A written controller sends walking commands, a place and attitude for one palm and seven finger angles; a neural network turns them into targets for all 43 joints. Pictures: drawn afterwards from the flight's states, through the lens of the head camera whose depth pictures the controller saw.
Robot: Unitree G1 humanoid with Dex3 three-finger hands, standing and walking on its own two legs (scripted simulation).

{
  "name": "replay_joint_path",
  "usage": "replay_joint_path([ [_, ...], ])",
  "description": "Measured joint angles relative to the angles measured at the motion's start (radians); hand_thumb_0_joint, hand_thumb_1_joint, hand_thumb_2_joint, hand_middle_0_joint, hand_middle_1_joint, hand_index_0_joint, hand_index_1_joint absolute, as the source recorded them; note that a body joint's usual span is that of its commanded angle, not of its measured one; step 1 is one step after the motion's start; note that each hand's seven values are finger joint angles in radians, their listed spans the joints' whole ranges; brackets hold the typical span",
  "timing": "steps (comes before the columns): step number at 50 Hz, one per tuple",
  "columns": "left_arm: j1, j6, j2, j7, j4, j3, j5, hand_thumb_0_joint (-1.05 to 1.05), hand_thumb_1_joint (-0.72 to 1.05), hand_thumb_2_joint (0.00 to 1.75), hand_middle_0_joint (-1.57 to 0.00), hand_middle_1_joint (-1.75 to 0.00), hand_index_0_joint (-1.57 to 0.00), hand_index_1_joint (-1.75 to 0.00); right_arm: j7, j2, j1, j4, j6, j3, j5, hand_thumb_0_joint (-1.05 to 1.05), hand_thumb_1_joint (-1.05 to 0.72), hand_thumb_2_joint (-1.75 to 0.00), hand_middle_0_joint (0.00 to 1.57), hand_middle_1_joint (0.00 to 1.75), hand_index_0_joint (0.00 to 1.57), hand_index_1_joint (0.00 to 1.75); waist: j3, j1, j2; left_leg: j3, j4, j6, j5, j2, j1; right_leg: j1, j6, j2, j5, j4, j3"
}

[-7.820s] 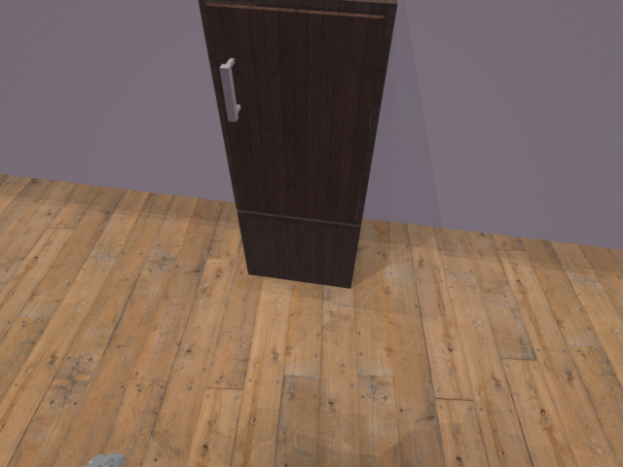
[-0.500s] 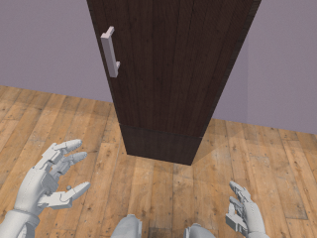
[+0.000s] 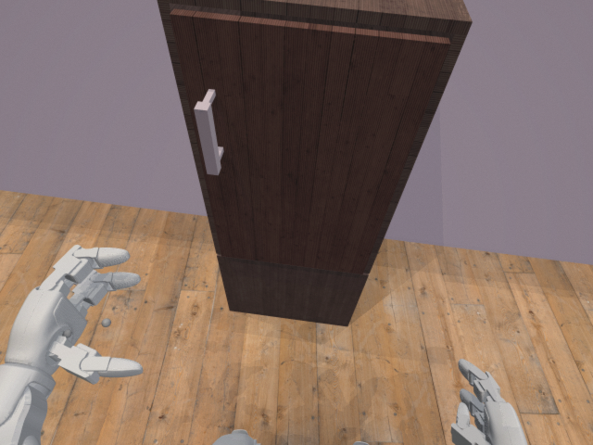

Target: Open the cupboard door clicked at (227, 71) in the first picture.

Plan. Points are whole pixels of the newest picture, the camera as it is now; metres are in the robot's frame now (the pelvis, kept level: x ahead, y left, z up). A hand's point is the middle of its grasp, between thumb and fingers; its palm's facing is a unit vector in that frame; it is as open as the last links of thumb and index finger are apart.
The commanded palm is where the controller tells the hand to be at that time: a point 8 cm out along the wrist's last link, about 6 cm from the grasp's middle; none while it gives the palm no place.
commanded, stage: raise the hand with hooked fingers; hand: left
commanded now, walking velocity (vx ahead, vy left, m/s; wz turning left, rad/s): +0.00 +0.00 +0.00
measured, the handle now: (212, 133) +0.56 +0.17 +0.09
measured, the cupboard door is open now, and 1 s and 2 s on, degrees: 0 0 0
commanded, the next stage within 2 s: move the hooked fingers beside the handle in 0.92 s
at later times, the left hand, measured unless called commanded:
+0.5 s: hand (76, 256) +0.30 +0.28 +0.11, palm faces -0.05 -1.00 -0.03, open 14.0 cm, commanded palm +0.27 +0.32 +0.11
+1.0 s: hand (93, 260) +0.30 +0.26 +0.11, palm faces -0.04 -1.00 -0.04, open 14.0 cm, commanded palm +0.27 +0.31 +0.11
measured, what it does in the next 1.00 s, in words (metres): stands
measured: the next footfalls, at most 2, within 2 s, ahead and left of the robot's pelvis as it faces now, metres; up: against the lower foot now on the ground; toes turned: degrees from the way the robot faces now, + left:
none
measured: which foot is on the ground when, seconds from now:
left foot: down 0.00-1.00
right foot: down 0.00-1.00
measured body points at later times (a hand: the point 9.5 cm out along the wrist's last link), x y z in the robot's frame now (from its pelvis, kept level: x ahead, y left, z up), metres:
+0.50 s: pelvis +0.01 +0.01 +0.02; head +0.04 +0.01 +0.47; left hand +0.30 +0.33 +0.11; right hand +0.16 -0.24 -0.06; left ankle +0.02 +0.10 -0.69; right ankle +0.01 -0.12 -0.69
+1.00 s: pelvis +0.01 -0.01 +0.02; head +0.04 -0.01 +0.47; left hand +0.29 +0.31 +0.11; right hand +0.16 -0.26 -0.06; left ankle +0.02 +0.10 -0.69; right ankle +0.01 -0.12 -0.69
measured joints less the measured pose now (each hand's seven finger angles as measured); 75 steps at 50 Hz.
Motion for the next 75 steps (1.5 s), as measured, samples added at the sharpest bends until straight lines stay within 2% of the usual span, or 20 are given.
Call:
replay_joint_path([
  [12, -0.158, 0.090, 0.043, -0.057, 0.117, 0.041, 0.006, -0.01, -0.47, 0.31, -0.29, -1.18, -0.30, -1.18, -0.008, 0.025, -0.018, -0.003, 0.023, 0.049, -0.003, 0.01, -0.90, -0.90, 0.20, 0.30, 0.21, 0.30, 0.010, 0.028, 0.013, 0.003, -0.065, 0.008, 0.022, -0.010, 0.068, 0.071, 0.009, -0.004, 0.027, -0.072, 0.001],
  [26, -0.301, 0.127, 0.106, -0.108, 0.259, 0.097, 0.002, -0.02, -0.50, 0.30, -0.30, -1.20, -0.30, -1.20, -0.021, -0.002, 0.022, 0.020, 0.052, 0.038, 0.002, 0.01, -0.90, -0.90, 0.20, 0.30, 0.21, 0.30, 0.022, 0.010, 0.008, 0.017, -0.136, 0.007, 0.048, -0.012, 0.122, 0.116, 0.009, -0.001, 0.053, -0.134, 0.014],
  [34, -0.274, 0.114, 0.086, -0.103, 0.252, 0.093, 0.009, -0.02, -0.50, 0.30, -0.30, -1.20, -0.30, -1.20, -0.012, -0.012, 0.037, 0.012, 0.061, 0.022, 0.001, 0.02, -0.90, -0.90, 0.20, 0.30, 0.20, 0.30, 0.022, 0.001, 0.006, 0.028, -0.156, 0.003, 0.056, -0.010, 0.132, 0.116, 0.006, 0.002, 0.057, -0.141, 0.024],
  [40, -0.272, 0.094, 0.075, -0.089, 0.253, 0.095, 0.013, -0.02, -0.50, 0.30, -0.30, -1.20, -0.30, -1.20, -0.017, -0.004, 0.031, 0.018, 0.062, 0.025, 0.000, 0.02, -0.91, -0.90, 0.20, 0.30, 0.20, 0.30, 0.028, 0.003, 0.006, 0.023, -0.159, -0.003, 0.059, -0.008, 0.137, 0.119, 0.000, 0.004, 0.056, -0.140, 0.021],
  [53, -0.290, 0.090, 0.077, -0.108, 0.293, 0.091, 0.005, -0.02, -0.50, 0.30, -0.30, -1.20, -0.30, -1.20, -0.024, 0.001, 0.008, 0.021, 0.061, 0.034, 0.003, 0.01, -0.90, -0.90, 0.20, 0.30, 0.20, 0.30, 0.022, 0.011, 0.018, 0.013, -0.163, -0.015, 0.067, -0.004, 0.139, 0.120, -0.012, 0.009, 0.053, -0.135, 0.012],
  [59, -0.401, 0.080, 0.101, -0.115, 0.413, 0.095, 0.027, -0.02, -0.50, 0.30, -0.30, -1.20, -0.30, -1.20, -0.039, -0.008, -0.004, 0.037, 0.069, 0.038, 0.003, 0.01, -0.90, -0.90, 0.20, 0.30, 0.20, 0.30, 0.034, 0.010, 0.010, 0.001, -0.145, -0.020, 0.067, -0.002, 0.113, 0.099, -0.018, 0.011, 0.049, -0.118, 0.001],
  [66, -0.521, 0.062, 0.147, -0.141, 0.534, 0.107, 0.040, -0.02, -0.50, 0.30, -0.30, -1.20, -0.30, -1.20, -0.039, -0.016, 0.009, 0.050, 0.086, 0.034, 0.003, 0.01, -0.91, -0.90, 0.20, 0.30, 0.21, 0.30, 0.034, -0.011, 0.000, 0.003, -0.128, -0.022, 0.063, 0.005, 0.082, 0.066, -0.021, 0.016, 0.049, -0.104, 0.004],
  [75, -0.564, 0.053, 0.156, -0.137, 0.581, 0.120, 0.048, -0.02, -0.50, 0.30, -0.30, -1.20, -0.30, -1.20, -0.022, -0.022, 0.061, 0.041, 0.122, 0.020, 0.003, 0.01, -0.91, -0.90, 0.20, 0.30, 0.20, 0.30, 0.021, -0.032, -0.003, 0.023, -0.127, -0.015, 0.058, 0.006, 0.059, 0.033, -0.014, 0.016, 0.050, -0.099, 0.024],
])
